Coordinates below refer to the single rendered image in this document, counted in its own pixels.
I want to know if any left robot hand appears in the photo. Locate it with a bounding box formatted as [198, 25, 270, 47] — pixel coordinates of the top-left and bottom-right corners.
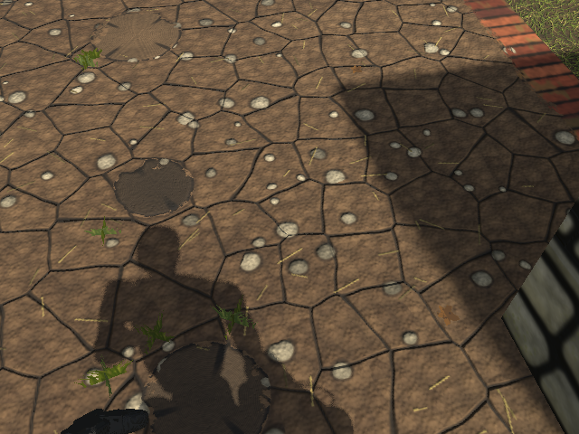
[61, 409, 148, 434]

